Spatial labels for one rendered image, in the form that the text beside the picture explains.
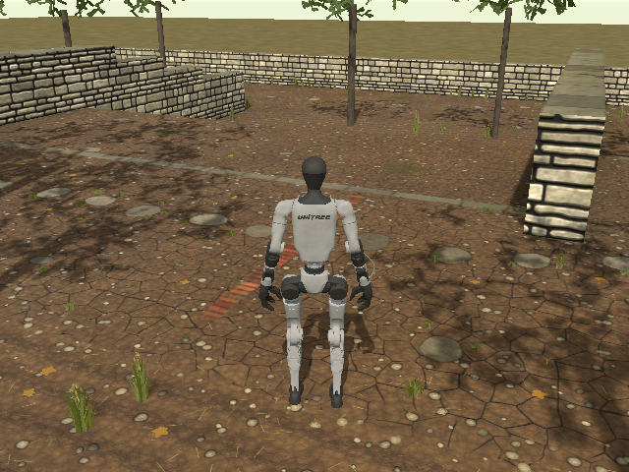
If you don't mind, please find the right robot hand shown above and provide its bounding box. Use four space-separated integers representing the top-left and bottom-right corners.
350 283 373 311

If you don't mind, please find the right robot shin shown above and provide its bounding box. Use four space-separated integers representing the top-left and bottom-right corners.
330 329 344 395

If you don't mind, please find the right robot forearm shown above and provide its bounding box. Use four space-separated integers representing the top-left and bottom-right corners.
351 239 371 286

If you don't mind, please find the left robot forearm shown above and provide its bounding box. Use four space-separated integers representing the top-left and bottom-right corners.
261 239 280 286

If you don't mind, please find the left robot thigh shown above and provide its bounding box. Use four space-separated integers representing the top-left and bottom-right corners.
281 274 304 345

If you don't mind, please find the left robot hand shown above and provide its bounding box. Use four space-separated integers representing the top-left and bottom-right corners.
258 285 282 311

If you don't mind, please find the robot left upper arm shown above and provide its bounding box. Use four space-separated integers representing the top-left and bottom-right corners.
269 199 294 255

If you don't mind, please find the robot right upper arm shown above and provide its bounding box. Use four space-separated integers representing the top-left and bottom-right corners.
335 199 361 254

